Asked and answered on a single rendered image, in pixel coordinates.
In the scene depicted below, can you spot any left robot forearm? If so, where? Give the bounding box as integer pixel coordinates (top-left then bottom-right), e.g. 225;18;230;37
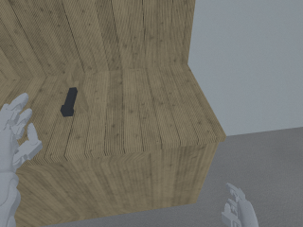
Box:
0;171;21;227

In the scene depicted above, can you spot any counter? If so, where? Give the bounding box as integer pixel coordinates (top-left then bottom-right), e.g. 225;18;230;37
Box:
0;0;226;227

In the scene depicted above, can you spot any tap lever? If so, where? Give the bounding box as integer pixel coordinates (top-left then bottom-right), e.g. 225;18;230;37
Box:
60;87;78;117

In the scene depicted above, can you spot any left robot hand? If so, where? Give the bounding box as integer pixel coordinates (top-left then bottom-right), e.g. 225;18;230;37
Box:
0;93;43;174

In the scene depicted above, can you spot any right robot hand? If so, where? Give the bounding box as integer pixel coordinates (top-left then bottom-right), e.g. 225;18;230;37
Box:
222;183;258;227

